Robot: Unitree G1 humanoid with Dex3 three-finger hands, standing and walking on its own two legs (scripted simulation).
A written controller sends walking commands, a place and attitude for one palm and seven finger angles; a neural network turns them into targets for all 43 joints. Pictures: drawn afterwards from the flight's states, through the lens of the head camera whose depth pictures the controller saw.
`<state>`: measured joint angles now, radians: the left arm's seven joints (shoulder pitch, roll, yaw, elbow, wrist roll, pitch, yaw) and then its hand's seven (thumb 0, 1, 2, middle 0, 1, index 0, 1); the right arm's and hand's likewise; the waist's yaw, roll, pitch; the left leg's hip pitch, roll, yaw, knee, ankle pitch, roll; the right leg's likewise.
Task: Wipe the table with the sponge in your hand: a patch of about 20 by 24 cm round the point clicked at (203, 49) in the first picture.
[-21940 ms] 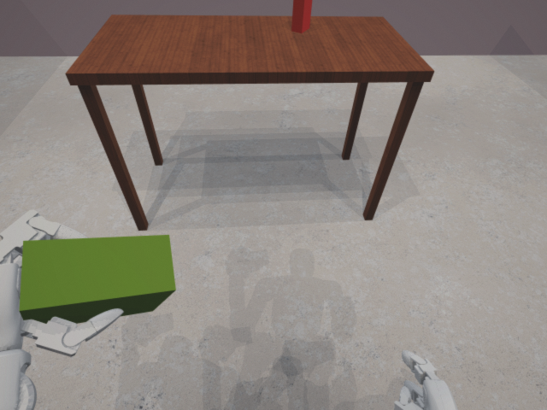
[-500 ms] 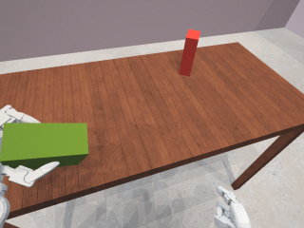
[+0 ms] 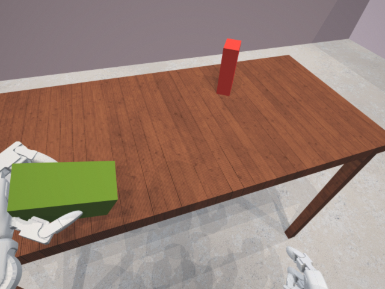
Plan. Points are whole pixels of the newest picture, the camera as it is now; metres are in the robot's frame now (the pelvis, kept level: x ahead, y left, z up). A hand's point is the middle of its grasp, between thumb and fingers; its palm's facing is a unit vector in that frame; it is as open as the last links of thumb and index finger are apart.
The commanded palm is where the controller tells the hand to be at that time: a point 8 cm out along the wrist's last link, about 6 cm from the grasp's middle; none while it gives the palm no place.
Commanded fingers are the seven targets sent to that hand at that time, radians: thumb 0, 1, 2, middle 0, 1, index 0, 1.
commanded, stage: look again from close up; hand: left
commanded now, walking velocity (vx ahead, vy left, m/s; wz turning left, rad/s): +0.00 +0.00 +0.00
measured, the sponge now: (83, 192) +0.24 +0.21 +0.13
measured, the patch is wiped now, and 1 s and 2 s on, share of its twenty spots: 0.00 0.00 0.00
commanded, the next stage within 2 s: come to a stop and stand still in 0.24 s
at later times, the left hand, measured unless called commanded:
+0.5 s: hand (38, 193) +0.22 +0.26 +0.16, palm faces +0.39 -0.86 -0.33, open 10.3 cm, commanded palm +0.16 +0.28 +0.18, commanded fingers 0.00 0.10 1.30 -1.20 -1.60 -1.20 -1.60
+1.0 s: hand (43, 154) +0.27 +0.27 +0.17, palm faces +0.37 -0.87 -0.34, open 10.3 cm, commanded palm +0.21 +0.30 +0.18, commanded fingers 0.00 0.10 1.30 -1.20 -1.60 -1.20 -1.60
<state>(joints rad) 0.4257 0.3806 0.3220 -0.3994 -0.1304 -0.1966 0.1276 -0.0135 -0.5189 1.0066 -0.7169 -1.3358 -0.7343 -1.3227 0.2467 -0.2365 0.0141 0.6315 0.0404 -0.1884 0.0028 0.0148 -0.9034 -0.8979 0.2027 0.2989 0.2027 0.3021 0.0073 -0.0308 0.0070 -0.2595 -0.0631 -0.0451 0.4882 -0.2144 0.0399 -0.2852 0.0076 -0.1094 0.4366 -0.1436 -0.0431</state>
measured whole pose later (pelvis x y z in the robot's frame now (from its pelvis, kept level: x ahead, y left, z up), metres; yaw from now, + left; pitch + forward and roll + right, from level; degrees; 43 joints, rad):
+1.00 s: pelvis +0.04 +0.03 +0.00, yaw -3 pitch -1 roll -1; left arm 0.35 0.37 0.39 -0.44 -0.04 -0.29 0.09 -0.01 -0.52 1.01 -0.72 -1.33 -0.73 -1.32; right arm 0.25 -0.20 0.03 0.62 0.02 -0.19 0.02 0.02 -0.90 -0.90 0.20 0.30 0.20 0.30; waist 0.03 -0.04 0.07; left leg -0.20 -0.07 0.01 0.51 -0.29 0.08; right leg -0.24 0.00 -0.05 0.48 -0.21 0.00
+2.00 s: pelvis +0.03 +0.02 +0.00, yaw -2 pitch -1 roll -1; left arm 0.21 0.49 0.41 -0.35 0.04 -0.25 0.06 -0.01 -0.52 1.01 -0.72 -1.33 -0.74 -1.32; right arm 0.24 -0.21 0.01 0.59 0.00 -0.16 -0.02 0.01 -0.90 -0.90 0.20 0.30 0.20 0.30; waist 0.05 -0.03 0.08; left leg -0.23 -0.06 -0.01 0.51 -0.28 0.07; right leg -0.26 0.01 -0.07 0.45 -0.18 -0.02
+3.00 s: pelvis +0.03 +0.04 +0.00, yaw -4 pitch -2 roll -1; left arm 0.40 0.38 0.35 -0.46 -0.03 -0.22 0.09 -0.01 -0.51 1.01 -0.71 -1.33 -0.73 -1.32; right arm 0.21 -0.18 0.04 0.57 0.02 -0.11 -0.01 0.01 -0.90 -0.90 0.20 0.30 0.21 0.30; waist 0.03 -0.03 0.07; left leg -0.16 -0.07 0.04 0.45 -0.26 0.09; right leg -0.21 0.00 -0.02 0.41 -0.16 0.01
